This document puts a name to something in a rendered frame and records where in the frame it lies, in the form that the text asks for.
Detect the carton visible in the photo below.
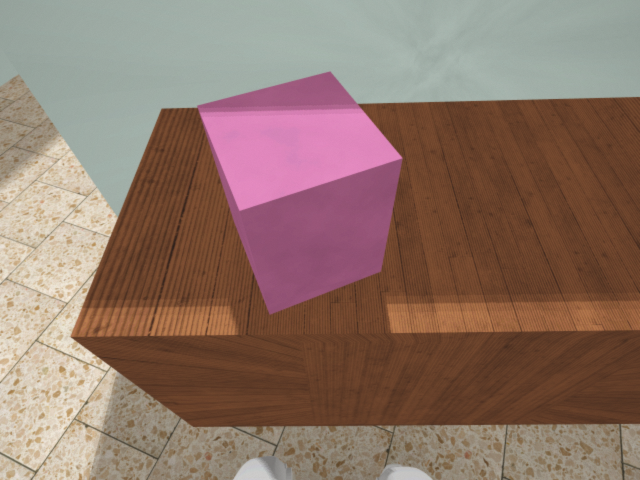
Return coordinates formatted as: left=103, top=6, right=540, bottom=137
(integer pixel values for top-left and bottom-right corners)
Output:
left=197, top=72, right=403, bottom=315

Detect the pedestal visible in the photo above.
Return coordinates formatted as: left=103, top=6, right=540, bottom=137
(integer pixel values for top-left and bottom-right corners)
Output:
left=70, top=97, right=640, bottom=427

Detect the right robot shin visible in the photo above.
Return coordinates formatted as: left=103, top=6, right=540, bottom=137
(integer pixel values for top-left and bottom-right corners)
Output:
left=381, top=464, right=402, bottom=474

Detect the robot left thigh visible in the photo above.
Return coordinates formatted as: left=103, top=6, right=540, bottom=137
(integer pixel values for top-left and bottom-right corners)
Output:
left=233, top=456, right=293, bottom=480

